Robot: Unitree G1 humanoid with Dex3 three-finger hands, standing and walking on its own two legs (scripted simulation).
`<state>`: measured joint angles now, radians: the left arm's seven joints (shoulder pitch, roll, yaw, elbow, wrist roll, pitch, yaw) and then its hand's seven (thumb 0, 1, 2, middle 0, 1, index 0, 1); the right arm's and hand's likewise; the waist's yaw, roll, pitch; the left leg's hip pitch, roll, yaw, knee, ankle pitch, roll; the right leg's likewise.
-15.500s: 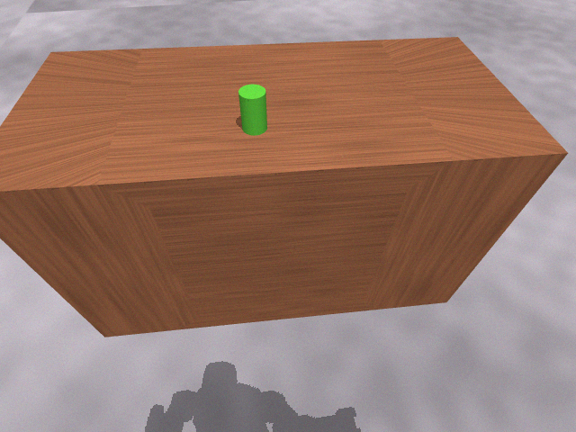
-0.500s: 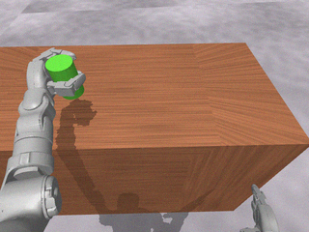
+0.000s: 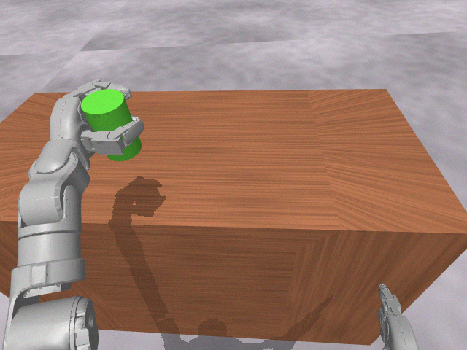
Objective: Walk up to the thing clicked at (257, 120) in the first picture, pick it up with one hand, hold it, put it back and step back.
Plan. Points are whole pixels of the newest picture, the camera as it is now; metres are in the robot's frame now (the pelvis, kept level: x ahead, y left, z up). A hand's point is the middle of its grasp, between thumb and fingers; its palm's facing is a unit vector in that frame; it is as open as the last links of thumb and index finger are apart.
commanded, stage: lift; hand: left
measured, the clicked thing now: (114, 126) +0.38 +0.19 +0.23
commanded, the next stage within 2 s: hold in 0.42 s
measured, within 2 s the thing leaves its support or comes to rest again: neither
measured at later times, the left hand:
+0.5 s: hand (105, 120) +0.35 +0.18 +0.27, palm faces +0.10 -0.99 +0.00, open 8.2 cm
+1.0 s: hand (104, 115) +0.33 +0.17 +0.29, palm faces +0.08 -1.00 +0.01, open 8.2 cm
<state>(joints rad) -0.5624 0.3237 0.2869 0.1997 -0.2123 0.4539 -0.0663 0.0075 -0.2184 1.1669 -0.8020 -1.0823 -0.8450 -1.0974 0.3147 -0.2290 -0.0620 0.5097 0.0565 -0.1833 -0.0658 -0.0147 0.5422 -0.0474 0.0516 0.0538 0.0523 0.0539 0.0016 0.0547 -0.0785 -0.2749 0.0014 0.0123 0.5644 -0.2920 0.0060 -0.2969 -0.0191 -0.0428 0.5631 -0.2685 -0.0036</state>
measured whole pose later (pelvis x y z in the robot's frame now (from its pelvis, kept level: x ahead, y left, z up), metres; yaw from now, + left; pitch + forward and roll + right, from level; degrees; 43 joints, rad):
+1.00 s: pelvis -0.01 +0.00 +0.00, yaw +0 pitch -3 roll +0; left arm -0.53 0.29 0.29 -0.06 -0.26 0.71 -0.04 0.01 -0.23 1.17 -0.80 -1.08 -0.85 -1.10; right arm 0.26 -0.23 -0.11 0.67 0.07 -0.25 -0.03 -0.02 0.53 -0.05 0.05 0.05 0.05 0.05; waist 0.03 0.08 -0.09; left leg -0.21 -0.01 0.01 0.53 -0.27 0.01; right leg -0.23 -0.02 -0.04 0.52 -0.24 0.00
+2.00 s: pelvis +0.00 +0.00 +0.00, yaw +0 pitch -2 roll +0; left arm -0.52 0.30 0.29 -0.08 -0.27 0.72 -0.05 0.01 -0.22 1.17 -0.80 -1.09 -0.84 -1.10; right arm 0.24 -0.23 -0.10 0.69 0.07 -0.27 -0.04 -0.01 0.53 -0.06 0.05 0.05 0.05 0.05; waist 0.03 0.07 -0.09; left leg -0.21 0.00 0.01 0.53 -0.27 0.01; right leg -0.23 -0.02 -0.04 0.52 -0.25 0.00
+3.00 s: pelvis -0.01 +0.00 +0.00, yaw +0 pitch -3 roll +0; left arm -0.54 0.30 0.29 -0.03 -0.26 0.71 -0.05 0.01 -0.22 1.17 -0.80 -1.09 -0.84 -1.11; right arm 0.24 -0.23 -0.09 0.69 0.06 -0.27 -0.04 -0.02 0.54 -0.05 0.05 0.05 0.05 0.05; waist 0.03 0.07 -0.09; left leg -0.21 0.00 0.01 0.52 -0.26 0.01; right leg -0.23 -0.02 -0.04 0.52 -0.24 0.00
